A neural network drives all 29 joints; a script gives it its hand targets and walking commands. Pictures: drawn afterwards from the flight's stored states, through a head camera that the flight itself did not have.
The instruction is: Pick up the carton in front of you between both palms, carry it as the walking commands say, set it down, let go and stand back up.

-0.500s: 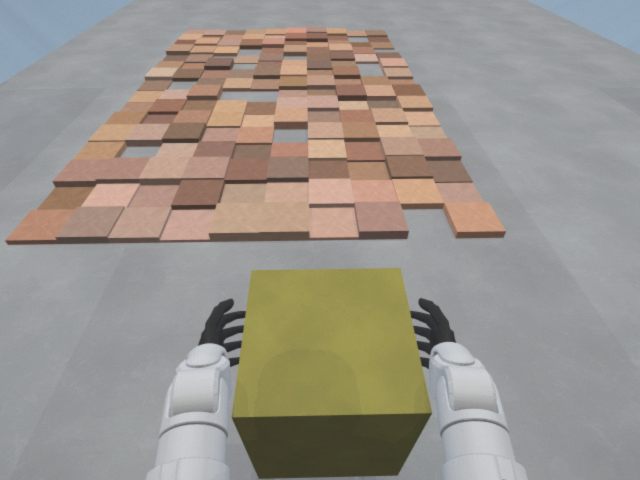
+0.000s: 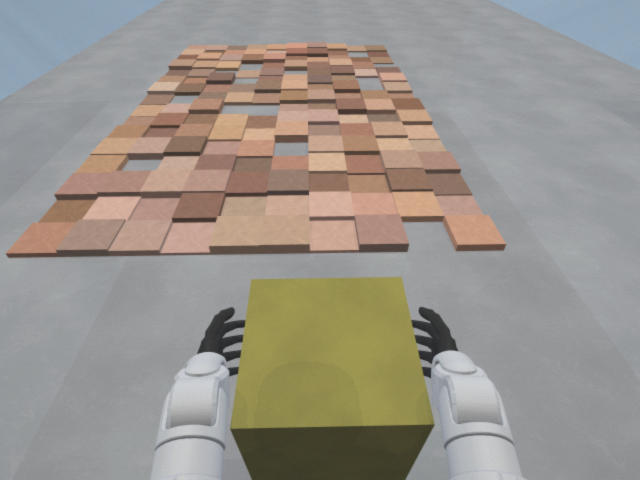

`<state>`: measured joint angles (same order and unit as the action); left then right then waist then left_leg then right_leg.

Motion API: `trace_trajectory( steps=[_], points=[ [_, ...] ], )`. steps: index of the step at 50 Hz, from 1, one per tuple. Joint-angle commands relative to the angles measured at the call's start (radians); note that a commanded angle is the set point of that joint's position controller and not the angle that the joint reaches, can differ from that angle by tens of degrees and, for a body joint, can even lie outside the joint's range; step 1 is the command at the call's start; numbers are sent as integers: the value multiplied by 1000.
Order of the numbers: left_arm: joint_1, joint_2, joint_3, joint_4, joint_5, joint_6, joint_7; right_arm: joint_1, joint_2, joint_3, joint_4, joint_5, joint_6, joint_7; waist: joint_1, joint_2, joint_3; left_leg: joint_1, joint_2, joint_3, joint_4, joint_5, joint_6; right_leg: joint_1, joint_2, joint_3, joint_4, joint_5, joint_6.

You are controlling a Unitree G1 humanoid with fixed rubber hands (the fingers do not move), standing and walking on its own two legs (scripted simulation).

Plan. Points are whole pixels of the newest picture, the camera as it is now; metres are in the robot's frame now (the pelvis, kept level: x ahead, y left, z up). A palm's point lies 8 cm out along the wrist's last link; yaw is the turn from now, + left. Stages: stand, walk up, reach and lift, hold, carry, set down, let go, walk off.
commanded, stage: reach and lift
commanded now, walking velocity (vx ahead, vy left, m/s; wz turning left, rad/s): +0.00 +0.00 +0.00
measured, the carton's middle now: (327, 387) +0.30 +0.00 -0.04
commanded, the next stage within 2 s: hold in 0.12 s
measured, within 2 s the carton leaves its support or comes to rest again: neither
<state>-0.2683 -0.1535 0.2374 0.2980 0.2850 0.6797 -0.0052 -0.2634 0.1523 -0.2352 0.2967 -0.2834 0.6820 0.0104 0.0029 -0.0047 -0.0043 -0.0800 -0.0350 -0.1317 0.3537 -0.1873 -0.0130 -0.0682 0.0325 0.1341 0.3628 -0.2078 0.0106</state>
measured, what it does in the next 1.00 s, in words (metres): stands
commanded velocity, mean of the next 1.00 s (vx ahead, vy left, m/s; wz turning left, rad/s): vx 0.17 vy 0.00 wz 0.00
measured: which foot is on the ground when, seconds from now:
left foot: down 0.00-1.00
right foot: down 0.00-1.00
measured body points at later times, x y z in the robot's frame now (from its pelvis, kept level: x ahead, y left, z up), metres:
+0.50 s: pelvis -0.01 +0.00 +0.00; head -0.06 +0.00 +0.45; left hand +0.29 +0.15 +0.05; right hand +0.29 -0.15 +0.04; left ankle +0.01 +0.13 -0.75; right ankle +0.00 -0.13 -0.75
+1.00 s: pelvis +0.05 +0.00 -0.02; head +0.00 +0.01 +0.43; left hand +0.35 +0.15 +0.06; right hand +0.34 -0.15 +0.06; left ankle +0.01 +0.14 -0.75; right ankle +0.01 -0.12 -0.74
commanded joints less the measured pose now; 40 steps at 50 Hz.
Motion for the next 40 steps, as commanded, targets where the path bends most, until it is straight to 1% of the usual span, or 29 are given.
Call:
trace_trajectory(
  steps=[1, 6, 9, 11, 14, 17, 24, 29, 34, 35, 36, 37, 38, 39, 40],
  points=[
    [-425, -919, -516, -20, -239, -17, -238, -438, 920, 512, -31, 238, -22, 231, 0, 2, -220, 82, -66, 63, -33, 223, -4, 32, 66, -63, -45, 229, 13],
    [-431, -919, -523, -35, -245, -5, -239, -446, 919, 520, -48, 244, -10, 231, -1, 1, -217, 86, -66, 63, -37, 215, -4, 37, 66, -64, -49, 220, 14],
    [-436, -930, -573, -94, -277, 10, -236, -453, 932, 568, -107, 272, 6, 229, -5, 1, -254, 115, -66, 58, -40, 258, -7, 65, 66, -64, -53, 264, 15],
    [-424, -920, -583, -118, -283, 32, -230, -440, 919, 575, -126, 278, 28, 225, -5, 2, -248, 123, -66, 58, -48, 268, -9, 76, 67, -62, -60, 274, 16],
    [-405, -884, -541, -90, -256, 61, -224, -421, 879, 534, -96, 255, 56, 222, -1, 3, -166, 92, -64, 65, -66, 183, -6, 52, 64, -63, -77, 189, 13],
    [-429, -878, -516, -65, -242, 69, -229, -449, 873, 511, -73, 245, 63, 227, 0, 2, -125, 75, -61, 69, -70, 111, -2, 26, 60, -66, -84, 114, 8],
    [-509, -908, -520, -56, -250, 60, -240, -529, 902, 516, -63, 251, 54, 238, -2, 3, -161, 82, -57, 70, -54, 83, -1, 19, 58, -70, -72, 84, 3],
    [-527, -910, -512, -33, -244, 58, -241, -545, 902, 505, -40, 243, 50, 239, -3, 5, -161, 79, -56, 72, -53, 63, -1, 13, 57, -73, -69, 62, 3],
    [-529, -911, -507, -25, -241, 57, -240, -549, 900, 500, -35, 239, 49, 239, -3, 5, -165, 83, -56, 72, -53, 75, -2, 16, 58, -75, -70, 73, 3],
    [-538, -907, -520, -39, -251, 61, -239, -562, 900, 520, -55, 251, 52, 236, -3, -10, -180, -45, 104, 53, 33, -67, 8, -90, -106, -26, 0, -65, -5],
    [-540, -905, -517, -42, -252, 62, -236, -559, 904, 519, -55, 255, 54, 234, -4, -13, -204, -71, 91, 31, 30, -259, 18, -122, -103, 9, -23, -266, -21],
    [-531, -908, -537, -65, -266, 65, -231, -558, 903, 538, -80, 268, 57, 231, -3, -22, -189, -123, 82, 40, 30, -431, 21, -186, -102, 21, -38, -457, -29],
    [-547, -907, -560, -97, -278, 68, -227, -569, 902, 558, -106, 281, 62, 226, -4, -32, -171, -164, 81, 46, 41, -504, 21, -218, -106, 25, -42, -539, -33],
    [-557, -907, -581, -122, -290, 76, -222, -581, 903, 577, -129, 296, 70, 221, -3, -41, -172, -171, 80, 67, 72, -446, 15, -228, -116, 23, -34, -500, -40],
    [-552, -904, -603, -143, -307, 89, -216, -577, 905, 601, -153, 311, 82, 215, -3, -46, -205, -165, 76, 97, 106, -354, 11, -216, -123, 11, -21, -429, -50]
  ],
)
